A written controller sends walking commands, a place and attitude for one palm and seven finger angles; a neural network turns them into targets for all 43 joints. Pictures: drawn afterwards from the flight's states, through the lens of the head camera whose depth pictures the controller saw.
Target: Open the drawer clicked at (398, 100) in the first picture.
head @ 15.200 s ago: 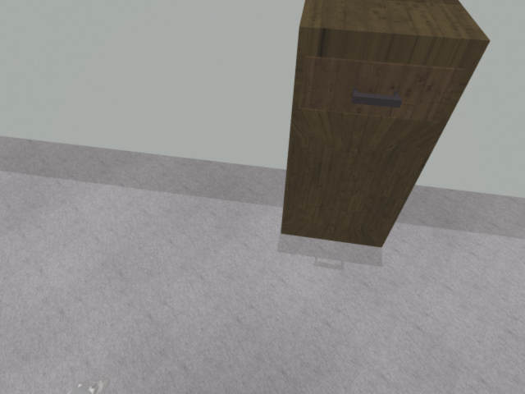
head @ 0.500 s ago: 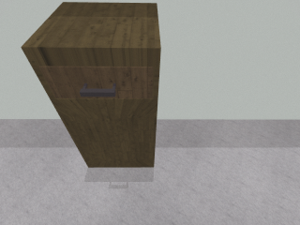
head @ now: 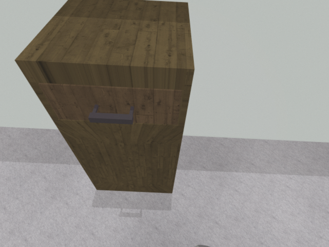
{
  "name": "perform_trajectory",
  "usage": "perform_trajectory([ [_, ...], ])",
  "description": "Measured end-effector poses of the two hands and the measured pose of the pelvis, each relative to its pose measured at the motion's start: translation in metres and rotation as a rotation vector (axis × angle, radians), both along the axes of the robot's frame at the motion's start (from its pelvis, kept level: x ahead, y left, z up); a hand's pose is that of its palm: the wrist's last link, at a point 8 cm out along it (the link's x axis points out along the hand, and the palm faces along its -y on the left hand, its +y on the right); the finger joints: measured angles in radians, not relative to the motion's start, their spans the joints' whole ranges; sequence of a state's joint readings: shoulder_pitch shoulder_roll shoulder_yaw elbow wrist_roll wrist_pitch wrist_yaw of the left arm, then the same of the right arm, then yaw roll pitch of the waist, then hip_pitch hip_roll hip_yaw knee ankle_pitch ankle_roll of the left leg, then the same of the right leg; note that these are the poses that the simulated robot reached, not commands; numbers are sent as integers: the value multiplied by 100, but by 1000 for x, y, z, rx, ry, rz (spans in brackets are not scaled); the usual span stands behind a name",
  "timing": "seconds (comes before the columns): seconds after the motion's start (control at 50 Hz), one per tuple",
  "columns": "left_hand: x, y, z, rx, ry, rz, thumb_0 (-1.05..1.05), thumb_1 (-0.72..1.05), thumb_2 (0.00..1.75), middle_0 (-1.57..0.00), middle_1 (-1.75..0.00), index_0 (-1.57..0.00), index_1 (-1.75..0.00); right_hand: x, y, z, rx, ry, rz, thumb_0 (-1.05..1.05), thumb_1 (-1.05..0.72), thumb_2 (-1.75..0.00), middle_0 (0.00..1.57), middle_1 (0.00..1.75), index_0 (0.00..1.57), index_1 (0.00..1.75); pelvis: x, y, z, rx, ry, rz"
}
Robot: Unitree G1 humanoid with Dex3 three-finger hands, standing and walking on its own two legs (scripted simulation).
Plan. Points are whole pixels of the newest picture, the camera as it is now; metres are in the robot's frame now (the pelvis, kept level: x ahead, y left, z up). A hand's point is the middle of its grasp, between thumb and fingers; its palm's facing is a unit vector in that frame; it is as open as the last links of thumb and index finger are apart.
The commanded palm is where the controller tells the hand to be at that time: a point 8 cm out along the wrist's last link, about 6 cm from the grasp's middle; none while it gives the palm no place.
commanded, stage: come to a stop and stand still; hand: left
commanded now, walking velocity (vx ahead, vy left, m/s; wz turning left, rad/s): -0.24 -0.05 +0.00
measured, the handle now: (112, 113) +0.48 +0.20 +0.00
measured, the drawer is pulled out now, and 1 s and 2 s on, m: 0.00 0.00 0.00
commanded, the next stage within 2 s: look again from close up in 0.98 s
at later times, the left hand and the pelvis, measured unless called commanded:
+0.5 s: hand out of the picture +0.06 +0.12 -0.15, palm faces +0.06 -0.96 -0.27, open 7.3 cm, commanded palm none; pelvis -0.02 -0.07 +0.00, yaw +1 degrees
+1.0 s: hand out of the picture -0.06 +0.13 -0.17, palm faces +0.07 -0.98 -0.16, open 7.3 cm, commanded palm none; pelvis -0.06 -0.05 +0.01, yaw +2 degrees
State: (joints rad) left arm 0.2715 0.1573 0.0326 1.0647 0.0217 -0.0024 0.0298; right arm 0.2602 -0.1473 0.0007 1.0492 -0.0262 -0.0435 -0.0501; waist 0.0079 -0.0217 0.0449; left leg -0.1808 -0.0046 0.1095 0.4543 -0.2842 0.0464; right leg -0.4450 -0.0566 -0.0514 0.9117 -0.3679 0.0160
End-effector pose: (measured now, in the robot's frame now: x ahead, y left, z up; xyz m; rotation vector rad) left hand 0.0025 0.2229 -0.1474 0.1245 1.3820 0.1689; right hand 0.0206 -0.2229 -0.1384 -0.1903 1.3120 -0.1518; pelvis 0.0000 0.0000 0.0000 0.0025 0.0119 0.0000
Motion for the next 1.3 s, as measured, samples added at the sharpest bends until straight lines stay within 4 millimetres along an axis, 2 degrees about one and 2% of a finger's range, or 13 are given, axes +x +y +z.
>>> perform_trajectory([
  [0.14,77,-6,14,76,-113,-73,0,92,90,-20,-30,-20,-30,0,-19,-13,45,60,-48,1,-93,-89,20,30,20,30,11,-24,-2,8,-2,-8],
  [0.26,105,-29,20,129,-196,-112,0,91,90,-20,-30,-20,-30,6,-55,-34,72,70,-84,1,-91,-89,20,30,20,30,16,-52,-14,33,-3,-8],
  [0.34,97,-47,25,118,-209,-91,0,91,90,-20,-30,-20,-30,13,-74,-29,64,61,-66,1,-91,-89,20,30,20,30,7,-63,-8,49,-6,3],
  [0.44,69,-62,26,89,-201,-55,0,91,90,-20,-30,-20,-30,22,-87,-17,51,17,-22,1,-91,-89,19,30,20,30,-9,-72,-2,67,-1,14],
  [0.56,16,-52,24,94,-161,-6,0,92,90,-21,-30,-20,-30,22,-88,-8,41,-40,34,1,-91,-89,19,30,20,30,-31,-71,-1,66,-4,25],
  [0.64,-24,-37,20,90,-113,32,0,91,90,-21,-30,-20,-30,10,-78,0,38,-63,60,1,-91,-89,19,30,20,30,-45,-65,1,54,-2,31],
  [0.72,-57,-20,9,71,-63,62,0,91,90,-21,-30,-20,-30,-23,-65,5,14,-73,53,0,-91,-89,19,30,20,30,-56,-51,-2,9,3,35],
  [0.8,-74,-15,6,40,-31,56,1,91,90,-20,-30,-20,-30,-83,-49,7,3,18,8,0,-91,-89,19,30,20,30,-66,-44,3,-3,-11,41],
  [0.92,-79,-30,8,-14,-45,52,1,91,90,-20,-30,-20,-30,-155,-30,9,42,187,-31,1,-90,-89,20,30,20,30,-68,-43,7,3,-7,47],
  [1.06,-63,-56,5,-13,13,-4,2,94,90,-20,-30,-20,-30,-188,-24,8,90,266,-110,1,-90,-89,20,30,20,30,-61,-62,4,24,10,28],
  [1.16,-38,-69,-5,47,-40,-66,2,95,90,-20,-30,-20,-30,-179,-46,-17,138,298,-104,1,-90,-89,20,30,20,30,-55,-85,-18,60,32,4],
  [1.24,-33,-83,-10,51,-28,-67,1,94,90,-20,-30,-20,-30,-137,-69,-40,112,213,-77,1,-90,-89,20,30,20,30,-55,-85,-27,-16,7,19],
  [1.3,-29,-86,-13,52,-36,-46,1,94,90,-20,-30,-20,-30,-97,-78,-38,92,98,-72,1,-91,-89,19,30,20,30,-48,-91,-25,6,-25,16],
])
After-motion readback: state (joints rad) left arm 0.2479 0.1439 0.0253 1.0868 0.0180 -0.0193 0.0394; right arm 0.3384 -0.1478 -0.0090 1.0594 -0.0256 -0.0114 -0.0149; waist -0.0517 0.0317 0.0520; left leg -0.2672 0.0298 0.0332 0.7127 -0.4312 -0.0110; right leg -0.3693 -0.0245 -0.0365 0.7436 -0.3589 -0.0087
